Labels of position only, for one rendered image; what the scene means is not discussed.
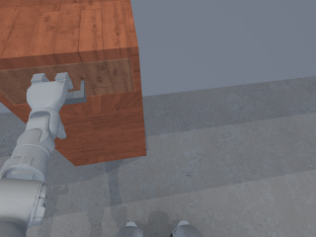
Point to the drawer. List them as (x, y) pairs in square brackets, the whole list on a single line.
[(101, 77)]

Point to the left robot thigh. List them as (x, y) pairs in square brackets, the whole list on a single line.
[(130, 231)]

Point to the cabinet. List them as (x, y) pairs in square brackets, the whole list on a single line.
[(35, 33)]

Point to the robot left upper arm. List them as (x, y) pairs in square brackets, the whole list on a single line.
[(22, 205)]

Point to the handle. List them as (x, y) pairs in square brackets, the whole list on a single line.
[(76, 97)]

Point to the right robot shin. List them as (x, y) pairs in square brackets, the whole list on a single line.
[(183, 222)]

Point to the left robot forearm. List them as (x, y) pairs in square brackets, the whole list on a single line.
[(32, 152)]

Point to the robot left hand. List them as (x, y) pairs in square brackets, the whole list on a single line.
[(50, 94)]

